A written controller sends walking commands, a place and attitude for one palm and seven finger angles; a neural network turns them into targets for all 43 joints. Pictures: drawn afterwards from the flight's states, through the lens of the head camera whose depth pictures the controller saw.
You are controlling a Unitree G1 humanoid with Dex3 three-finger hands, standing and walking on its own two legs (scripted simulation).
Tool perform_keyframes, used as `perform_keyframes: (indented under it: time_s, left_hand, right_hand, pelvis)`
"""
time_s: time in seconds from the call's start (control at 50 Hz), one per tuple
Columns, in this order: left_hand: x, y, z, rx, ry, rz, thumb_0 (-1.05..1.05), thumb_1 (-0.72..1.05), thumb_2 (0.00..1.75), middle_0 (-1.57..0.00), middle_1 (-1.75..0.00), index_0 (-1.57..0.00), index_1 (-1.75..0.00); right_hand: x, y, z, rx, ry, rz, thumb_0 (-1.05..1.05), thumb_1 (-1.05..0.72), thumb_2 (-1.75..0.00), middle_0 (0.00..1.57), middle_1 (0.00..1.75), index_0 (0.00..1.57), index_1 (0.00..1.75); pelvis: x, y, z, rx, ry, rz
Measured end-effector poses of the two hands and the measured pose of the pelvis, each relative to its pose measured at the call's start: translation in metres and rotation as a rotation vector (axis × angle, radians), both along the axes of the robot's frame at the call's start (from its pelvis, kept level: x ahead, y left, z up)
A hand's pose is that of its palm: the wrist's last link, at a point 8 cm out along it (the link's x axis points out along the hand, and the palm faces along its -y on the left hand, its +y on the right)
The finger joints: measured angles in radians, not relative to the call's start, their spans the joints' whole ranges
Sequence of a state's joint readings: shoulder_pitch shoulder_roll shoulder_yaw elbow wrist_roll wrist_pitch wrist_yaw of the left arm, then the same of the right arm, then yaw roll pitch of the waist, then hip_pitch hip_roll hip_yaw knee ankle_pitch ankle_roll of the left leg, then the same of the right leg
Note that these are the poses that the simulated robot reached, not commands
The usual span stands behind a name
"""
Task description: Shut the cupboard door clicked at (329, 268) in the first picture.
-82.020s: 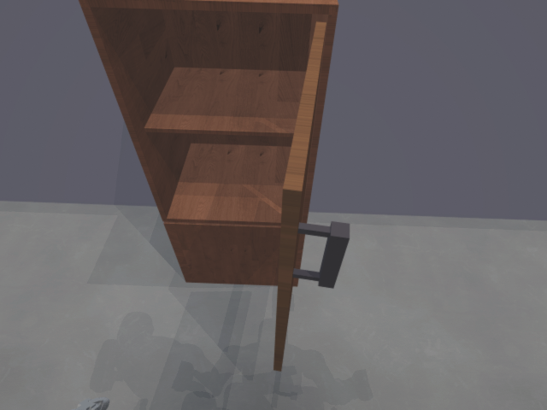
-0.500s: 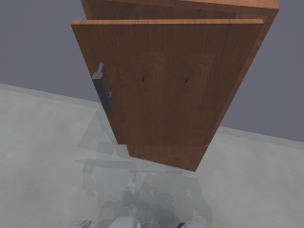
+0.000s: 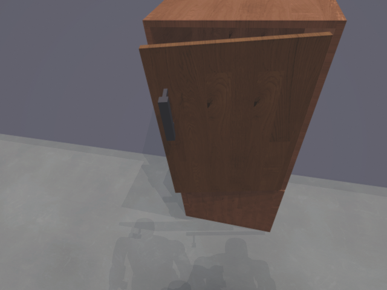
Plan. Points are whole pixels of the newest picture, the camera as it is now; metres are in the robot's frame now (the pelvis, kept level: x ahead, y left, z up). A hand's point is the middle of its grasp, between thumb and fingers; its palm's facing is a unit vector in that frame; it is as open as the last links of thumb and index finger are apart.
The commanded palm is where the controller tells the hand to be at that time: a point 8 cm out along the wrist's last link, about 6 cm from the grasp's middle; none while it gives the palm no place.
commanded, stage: come to a stop and stand still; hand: left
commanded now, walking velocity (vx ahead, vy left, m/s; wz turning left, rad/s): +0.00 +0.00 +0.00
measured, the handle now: (168, 114) +0.52 +0.10 +0.09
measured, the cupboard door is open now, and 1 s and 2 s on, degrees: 13 13 13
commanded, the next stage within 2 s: look again from close up in 0.22 s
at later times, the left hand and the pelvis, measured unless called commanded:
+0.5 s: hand out of the picture +0.01 +0.18 -0.15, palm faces +0.02 -0.98 -0.22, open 7.3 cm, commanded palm none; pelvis +0.01 +0.00 +0.01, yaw +0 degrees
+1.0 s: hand out of the picture +0.03 +0.15 -0.16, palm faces +0.02 -0.98 -0.19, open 7.3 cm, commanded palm none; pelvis +0.04 -0.02 +0.01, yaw +0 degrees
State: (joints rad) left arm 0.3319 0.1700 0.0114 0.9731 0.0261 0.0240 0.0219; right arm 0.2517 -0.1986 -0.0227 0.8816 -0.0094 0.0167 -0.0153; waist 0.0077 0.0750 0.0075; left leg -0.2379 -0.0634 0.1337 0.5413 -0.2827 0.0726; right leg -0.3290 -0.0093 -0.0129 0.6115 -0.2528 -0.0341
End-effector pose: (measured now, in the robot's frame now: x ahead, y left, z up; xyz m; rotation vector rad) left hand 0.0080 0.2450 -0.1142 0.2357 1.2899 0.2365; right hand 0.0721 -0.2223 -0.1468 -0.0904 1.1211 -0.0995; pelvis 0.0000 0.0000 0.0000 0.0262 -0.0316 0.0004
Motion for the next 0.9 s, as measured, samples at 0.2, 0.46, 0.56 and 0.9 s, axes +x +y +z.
perform_keyframes:
  time_s: [0.2, 0.46, 0.56, 0.9]
  left_hand:
    - [0.000, -0.013, -0.008, -0.081, 0.010, -0.025, 0.00, 0.91, 0.89, -0.20, -0.30, -0.20, -0.30]
    - [0.001, -0.019, -0.009, -0.089, 0.059, -0.012, 0.00, 0.92, 0.89, -0.20, -0.29, -0.20, -0.30]
    - [0.000, -0.026, -0.009, -0.095, 0.081, 0.000, 0.01, 0.93, 0.89, -0.20, -0.29, -0.20, -0.30]
    - [0.015, -0.047, -0.014, -0.120, 0.110, 0.009, 0.01, 0.93, 0.89, -0.20, -0.29, -0.20, -0.30]
  right_hand:
    - [-0.093, -0.005, 0.008, -0.053, 0.234, -0.034, 0.00, -0.92, -0.90, 0.20, 0.30, 0.20, 0.30]
    - [-0.100, 0.010, 0.007, -0.016, 0.304, -0.032, 0.00, -0.91, -0.90, 0.20, 0.30, 0.20, 0.30]
    - [-0.075, 0.013, 0.006, -0.001, 0.269, -0.016, 0.00, -0.91, -0.90, 0.20, 0.30, 0.20, 0.30]
    - [-0.034, -0.010, 0.012, -0.044, 0.247, -0.008, 0.00, -0.91, -0.90, 0.20, 0.30, 0.20, 0.30]
  pelvis:
    - [-0.006, 0.007, 0.009, -0.007, 0.007, -0.003]
    - [0.005, 0.004, 0.012, -0.006, 0.018, 0.006]
    - [0.013, 0.000, 0.013, -0.008, 0.021, 0.007]
    - [0.038, -0.015, 0.015, -0.012, 0.020, 0.007]
